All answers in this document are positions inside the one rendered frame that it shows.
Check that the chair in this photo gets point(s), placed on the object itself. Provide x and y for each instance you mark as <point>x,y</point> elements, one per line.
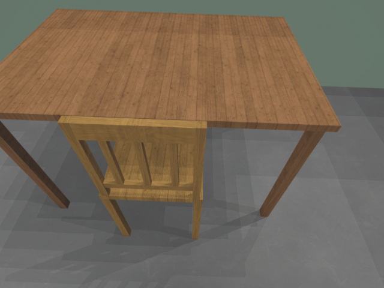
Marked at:
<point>153,160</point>

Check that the table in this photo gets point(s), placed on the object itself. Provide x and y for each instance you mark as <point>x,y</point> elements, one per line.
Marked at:
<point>231,71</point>

